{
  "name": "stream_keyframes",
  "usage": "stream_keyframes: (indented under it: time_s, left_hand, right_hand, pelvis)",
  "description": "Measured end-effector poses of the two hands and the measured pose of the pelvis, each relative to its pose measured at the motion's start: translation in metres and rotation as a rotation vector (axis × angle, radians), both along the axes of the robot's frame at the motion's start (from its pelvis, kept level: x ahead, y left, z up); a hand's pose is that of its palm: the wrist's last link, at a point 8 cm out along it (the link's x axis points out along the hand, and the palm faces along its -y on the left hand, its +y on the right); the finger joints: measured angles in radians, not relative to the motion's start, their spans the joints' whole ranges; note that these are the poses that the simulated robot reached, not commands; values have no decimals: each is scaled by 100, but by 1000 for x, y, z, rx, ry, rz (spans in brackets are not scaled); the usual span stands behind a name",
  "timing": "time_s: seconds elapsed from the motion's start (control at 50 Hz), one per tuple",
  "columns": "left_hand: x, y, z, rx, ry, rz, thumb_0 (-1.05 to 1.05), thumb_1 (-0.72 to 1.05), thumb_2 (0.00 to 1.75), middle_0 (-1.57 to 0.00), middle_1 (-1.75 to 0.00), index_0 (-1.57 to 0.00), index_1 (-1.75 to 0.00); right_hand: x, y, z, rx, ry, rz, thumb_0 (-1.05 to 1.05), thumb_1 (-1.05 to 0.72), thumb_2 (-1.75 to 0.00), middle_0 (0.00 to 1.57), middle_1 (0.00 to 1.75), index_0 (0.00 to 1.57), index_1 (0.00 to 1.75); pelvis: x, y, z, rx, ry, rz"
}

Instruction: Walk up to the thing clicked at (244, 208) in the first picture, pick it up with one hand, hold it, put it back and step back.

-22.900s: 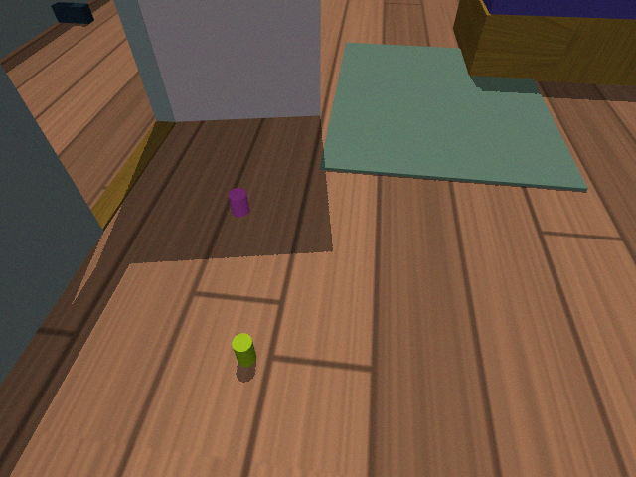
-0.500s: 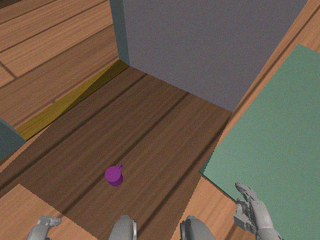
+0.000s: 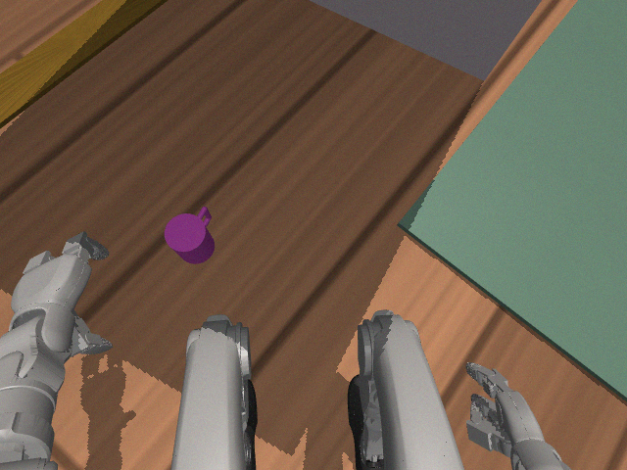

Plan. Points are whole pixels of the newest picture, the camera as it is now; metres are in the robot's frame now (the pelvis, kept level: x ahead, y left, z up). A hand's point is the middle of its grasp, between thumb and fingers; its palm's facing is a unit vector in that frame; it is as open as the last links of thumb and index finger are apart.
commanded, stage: rise first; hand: left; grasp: from above
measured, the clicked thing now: (195, 233) +0.53 +0.24 -0.41
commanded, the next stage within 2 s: approach in 1.40 s
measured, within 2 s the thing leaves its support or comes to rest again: neither
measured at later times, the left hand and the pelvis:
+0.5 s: hand (120, 268) +0.41 +0.31 -0.23, palm faces -0.48 -0.08 -0.88, open 14.2 cm; pelvis -0.01 +0.01 -0.08, yaw -3 degrees
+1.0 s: hand (137, 255) +0.44 +0.30 -0.27, palm faces -0.46 -0.03 -0.89, open 14.1 cm; pelvis -0.01 +0.01 -0.11, yaw -5 degrees
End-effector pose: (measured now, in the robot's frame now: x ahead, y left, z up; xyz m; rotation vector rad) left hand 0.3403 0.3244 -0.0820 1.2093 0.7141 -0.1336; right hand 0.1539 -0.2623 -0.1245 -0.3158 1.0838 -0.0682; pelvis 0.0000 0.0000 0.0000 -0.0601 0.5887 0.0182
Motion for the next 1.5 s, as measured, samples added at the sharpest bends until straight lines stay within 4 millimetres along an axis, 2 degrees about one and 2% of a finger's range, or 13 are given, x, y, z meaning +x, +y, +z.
stream_keyframes:
  time_s: [0.06, 0.14, 0.26, 0.36, 0.48, 0.76, 0.92, 1.26, 1.5]
  left_hand:
    - [13, -4, -15, 24, -25, -70, 0, -54, 101, -8, -109, -8, -109]
    - [29, -6, -32, 58, -50, -135, 0, -53, 102, -7, -110, -7, -109]
    - [49, -8, -53, 111, -71, -205, 0, -53, 103, -7, -109, -7, -108]
    - [62, -8, -70, 145, -69, -246, 0, -54, 103, -7, -106, -7, -105]
    - [75, -10, -87, 172, -61, -297, 0, -54, 103, -7, -103, -7, -102]
    - [97, -15, -117, 213, -80, -374, 0, -53, 100, -8, -102, -8, -101]
    - [106, -19, -128, 212, -89, -346, 0, -52, 99, -8, -103, -9, -102]
    - [118, -27, -146, 206, -79, -339, 0, -53, 99, -8, -105, -9, -103]
    - [122, -28, -154, 203, -82, -340, 0, -53, 99, -8, -105, -9, -104]
  right_hand:
    - [-25, -3, -20, -12, 56, -22, 1, -89, -90, 20, 30, 20, 30]
    - [-53, -6, -36, -32, 118, -51, 1, -89, -90, 20, 30, 20, 30]
    - [-83, -11, -47, -68, 192, -86, 1, -89, -90, 20, 30, 20, 30]
    - [-96, -12, -49, -93, 235, -100, 1, -89, -90, 20, 30, 20, 30]
    - [-100, -12, -56, -107, 267, -100, 1, -90, -90, 20, 30, 20, 30]
    - [-92, -3, -82, -85, 302, -66, 1, -91, -90, 20, 30, 20, 30]
    - [-94, -1, -88, -78, 316, -57, 1, -91, -90, 20, 30, 20, 30]
    - [-117, -8, -92, -92, 376, -70, 0, -91, -90, 20, 30, 20, 30]
    - [-117, -7, -96, -89, 388, -60, 0, -91, -90, 20, 30, 20, 30]
  pelvis:
    - [-7, 0, -19, -7, -6, -4]
    - [-14, 1, -39, -16, -12, -10]
    - [-18, 4, -58, -32, -17, -14]
    - [-18, 7, -69, -43, -15, -17]
    - [-15, 10, -80, -54, -7, -18]
    - [-9, 12, -102, -63, 6, -27]
    - [-7, 10, -109, -62, 8, -35]
    - [-5, 8, -120, -65, 7, -46]
    - [-4, 8, -124, -69, 8, -49]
